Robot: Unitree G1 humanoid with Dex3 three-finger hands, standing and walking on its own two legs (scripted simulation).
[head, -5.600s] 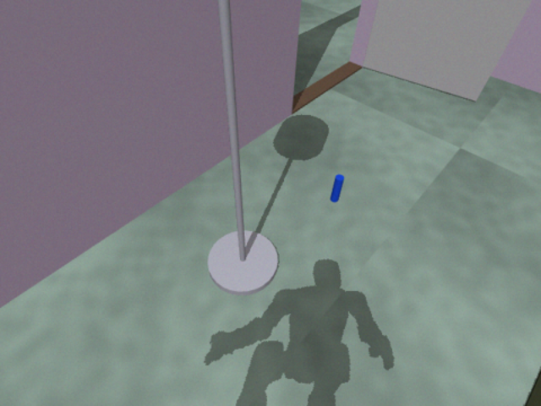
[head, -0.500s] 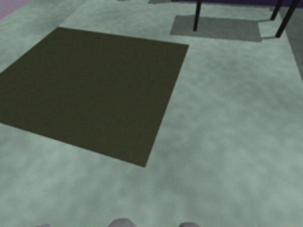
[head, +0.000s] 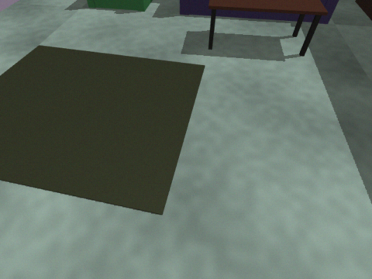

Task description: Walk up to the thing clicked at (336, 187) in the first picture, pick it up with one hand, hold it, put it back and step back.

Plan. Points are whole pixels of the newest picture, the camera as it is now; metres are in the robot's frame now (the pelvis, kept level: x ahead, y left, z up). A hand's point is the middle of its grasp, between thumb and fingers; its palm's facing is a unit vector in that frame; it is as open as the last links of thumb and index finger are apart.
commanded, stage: walk up
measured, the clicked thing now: out of the picture -0.26 +1.13 -0.68
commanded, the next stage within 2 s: stand in 0.40 s
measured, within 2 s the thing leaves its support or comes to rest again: neither
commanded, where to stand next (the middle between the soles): +0.07 +0.01 m, yaw +2 degrees
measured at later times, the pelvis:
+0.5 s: pelvis +0.01 +0.01 +0.02, yaw -1 degrees
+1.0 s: pelvis +0.01 +0.01 +0.02, yaw +1 degrees
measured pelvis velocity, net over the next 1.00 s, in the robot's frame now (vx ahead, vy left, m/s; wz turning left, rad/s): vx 0.01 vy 0.01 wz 0.01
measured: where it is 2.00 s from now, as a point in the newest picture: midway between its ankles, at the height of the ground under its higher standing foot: outside the picture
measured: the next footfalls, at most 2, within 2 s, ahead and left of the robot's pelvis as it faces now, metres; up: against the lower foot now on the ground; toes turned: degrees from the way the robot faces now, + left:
none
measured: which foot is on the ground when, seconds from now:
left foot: down 0.00-1.00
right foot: down 0.00-1.00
